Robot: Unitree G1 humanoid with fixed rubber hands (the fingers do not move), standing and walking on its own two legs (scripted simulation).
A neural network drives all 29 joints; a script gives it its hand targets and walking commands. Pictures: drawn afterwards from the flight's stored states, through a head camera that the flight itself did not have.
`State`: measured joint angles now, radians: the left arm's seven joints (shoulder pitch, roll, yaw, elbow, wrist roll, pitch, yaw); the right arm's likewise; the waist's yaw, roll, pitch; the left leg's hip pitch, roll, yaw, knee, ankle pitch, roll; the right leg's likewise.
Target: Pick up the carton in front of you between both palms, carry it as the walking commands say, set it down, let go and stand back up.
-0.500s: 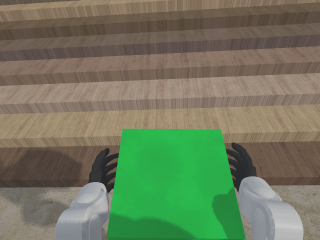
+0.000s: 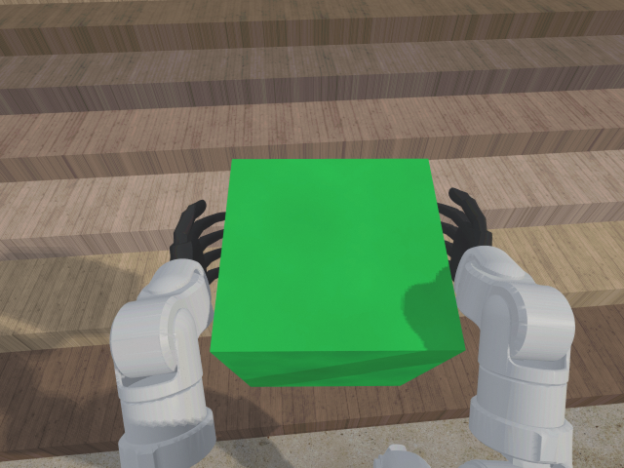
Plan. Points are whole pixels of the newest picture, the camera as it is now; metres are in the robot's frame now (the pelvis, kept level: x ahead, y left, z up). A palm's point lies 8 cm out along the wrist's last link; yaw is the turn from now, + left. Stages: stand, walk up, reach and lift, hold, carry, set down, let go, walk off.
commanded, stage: carry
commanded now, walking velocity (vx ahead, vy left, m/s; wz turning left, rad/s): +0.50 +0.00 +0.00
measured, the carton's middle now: (327, 288) +0.33 -0.01 +0.07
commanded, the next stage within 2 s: none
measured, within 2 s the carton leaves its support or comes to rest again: neither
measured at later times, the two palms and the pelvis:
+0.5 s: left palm (221, 110) +0.67 +0.15 +0.12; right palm (393, 104) +0.69 -0.15 +0.11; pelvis +0.33 -0.02 -0.01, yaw +0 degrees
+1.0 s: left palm out of the picture +1.04 +0.14 +0.28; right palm out of the picture +1.07 -0.16 +0.30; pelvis +0.70 -0.03 +0.12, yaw +0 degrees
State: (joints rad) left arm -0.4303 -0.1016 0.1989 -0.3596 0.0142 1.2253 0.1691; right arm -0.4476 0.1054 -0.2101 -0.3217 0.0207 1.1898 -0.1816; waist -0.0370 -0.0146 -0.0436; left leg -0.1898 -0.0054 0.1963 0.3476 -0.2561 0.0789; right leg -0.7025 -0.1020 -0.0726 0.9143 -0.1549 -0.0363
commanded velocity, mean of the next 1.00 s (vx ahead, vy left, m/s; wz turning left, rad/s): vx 0.50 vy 0.00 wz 0.00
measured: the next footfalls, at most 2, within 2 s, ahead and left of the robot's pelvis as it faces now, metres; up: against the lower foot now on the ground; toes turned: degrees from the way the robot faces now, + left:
right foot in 0.16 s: +0.27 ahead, -0.10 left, +0.00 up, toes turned -6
left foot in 0.54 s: +0.54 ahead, +0.08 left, +0.11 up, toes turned +4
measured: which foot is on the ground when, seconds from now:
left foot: down 0.00-0.18, up 0.20-0.52, down 0.54-0.98, up 1.00-1.00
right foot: up 0.00-0.14, down 0.16-0.58, up 0.60-0.92, down 0.94-1.00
